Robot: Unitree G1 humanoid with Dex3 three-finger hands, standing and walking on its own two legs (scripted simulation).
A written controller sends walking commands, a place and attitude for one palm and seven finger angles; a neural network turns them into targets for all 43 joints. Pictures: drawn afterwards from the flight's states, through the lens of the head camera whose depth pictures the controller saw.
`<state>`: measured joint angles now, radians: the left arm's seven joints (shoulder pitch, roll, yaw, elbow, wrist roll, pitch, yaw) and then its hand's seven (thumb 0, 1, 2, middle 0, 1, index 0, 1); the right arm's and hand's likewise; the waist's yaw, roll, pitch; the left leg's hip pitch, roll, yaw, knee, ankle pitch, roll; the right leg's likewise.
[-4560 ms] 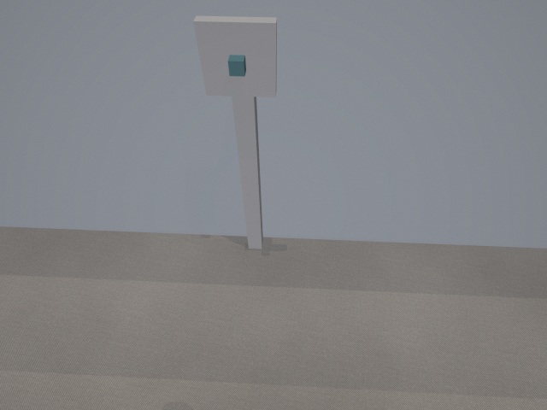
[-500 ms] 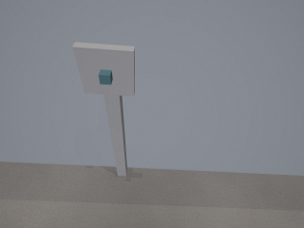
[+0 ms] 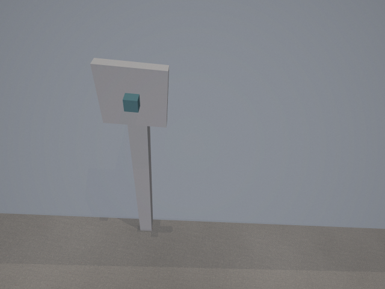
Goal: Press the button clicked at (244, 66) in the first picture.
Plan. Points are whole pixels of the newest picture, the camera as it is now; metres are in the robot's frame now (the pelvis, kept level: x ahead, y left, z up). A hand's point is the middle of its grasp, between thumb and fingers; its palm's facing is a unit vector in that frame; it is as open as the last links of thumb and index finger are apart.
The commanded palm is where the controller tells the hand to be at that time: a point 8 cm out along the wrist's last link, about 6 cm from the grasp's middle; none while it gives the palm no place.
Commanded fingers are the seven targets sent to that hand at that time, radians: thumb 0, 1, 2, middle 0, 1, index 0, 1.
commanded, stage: shuffle to correct the standing spot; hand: left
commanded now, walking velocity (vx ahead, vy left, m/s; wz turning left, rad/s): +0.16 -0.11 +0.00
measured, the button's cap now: (131, 102) +0.52 +0.20 +0.11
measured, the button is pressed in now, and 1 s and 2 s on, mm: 0 0 0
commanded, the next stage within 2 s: come to a stop and stand still in 0.24 s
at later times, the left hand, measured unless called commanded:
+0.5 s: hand out of the picture +0.05 +0.11 -0.16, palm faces +0.13 -0.97 -0.18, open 7.3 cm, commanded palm none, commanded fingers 0.00 0.90 0.90 -0.20 -0.30 -0.20 -0.30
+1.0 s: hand out of the picture +0.05 +0.12 -0.17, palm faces +0.12 -0.96 -0.25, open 7.4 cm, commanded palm none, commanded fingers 0.00 0.90 0.90 -0.20 -0.30 -0.20 -0.30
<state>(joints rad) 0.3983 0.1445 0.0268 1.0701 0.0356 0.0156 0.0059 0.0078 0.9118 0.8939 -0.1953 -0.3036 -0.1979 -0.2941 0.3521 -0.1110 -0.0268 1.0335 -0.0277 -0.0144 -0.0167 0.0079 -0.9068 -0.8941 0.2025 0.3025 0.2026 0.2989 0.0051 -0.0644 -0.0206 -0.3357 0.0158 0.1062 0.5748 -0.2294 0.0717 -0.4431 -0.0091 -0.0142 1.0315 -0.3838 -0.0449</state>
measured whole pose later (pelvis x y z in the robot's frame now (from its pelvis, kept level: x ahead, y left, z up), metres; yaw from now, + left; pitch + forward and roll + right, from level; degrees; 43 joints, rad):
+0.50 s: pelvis +0.06 -0.06 +0.01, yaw +5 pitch +1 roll +1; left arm 0.33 0.13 0.02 1.03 0.02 -0.05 0.03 0.00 0.93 0.89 -0.19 -0.30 -0.20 -0.29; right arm 0.33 -0.15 -0.04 1.06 -0.02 0.02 0.00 0.01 -0.91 -0.89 0.20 0.30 0.20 0.30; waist 0.00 -0.01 0.00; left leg -0.48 0.04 0.07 0.88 -0.33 0.01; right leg -0.15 -0.01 -0.14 0.39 -0.25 -0.05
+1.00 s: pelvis +0.04 -0.06 +0.00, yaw +3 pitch +0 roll +1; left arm 0.27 0.16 0.03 1.00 0.03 0.01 0.04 0.00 0.91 0.89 -0.19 -0.30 -0.20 -0.29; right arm 0.11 -0.13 -0.02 0.96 -0.01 0.04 -0.01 0.01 -0.90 -0.89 0.20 0.30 0.20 0.30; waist 0.04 0.01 0.05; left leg -0.38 0.00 0.12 0.51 -0.14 0.04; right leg -0.23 -0.05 -0.04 0.60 -0.35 -0.01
